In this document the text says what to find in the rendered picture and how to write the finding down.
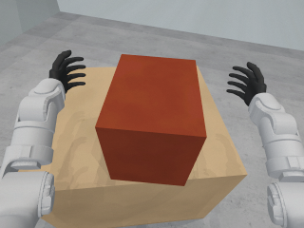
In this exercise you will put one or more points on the left robot forearm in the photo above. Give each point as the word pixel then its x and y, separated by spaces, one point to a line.
pixel 31 143

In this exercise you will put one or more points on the right robot hand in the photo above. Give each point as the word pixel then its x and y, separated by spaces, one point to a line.
pixel 254 84

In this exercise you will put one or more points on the pedestal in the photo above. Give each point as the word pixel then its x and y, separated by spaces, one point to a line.
pixel 86 196

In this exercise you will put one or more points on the right robot forearm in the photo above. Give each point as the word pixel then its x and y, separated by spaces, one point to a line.
pixel 280 138

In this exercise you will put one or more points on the robot right upper arm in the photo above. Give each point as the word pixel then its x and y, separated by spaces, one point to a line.
pixel 285 203

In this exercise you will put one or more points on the robot left upper arm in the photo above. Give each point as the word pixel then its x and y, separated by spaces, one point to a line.
pixel 25 197

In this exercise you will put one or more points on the carton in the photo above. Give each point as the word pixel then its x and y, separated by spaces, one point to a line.
pixel 151 126

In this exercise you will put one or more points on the left robot hand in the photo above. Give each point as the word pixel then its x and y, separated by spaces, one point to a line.
pixel 60 70

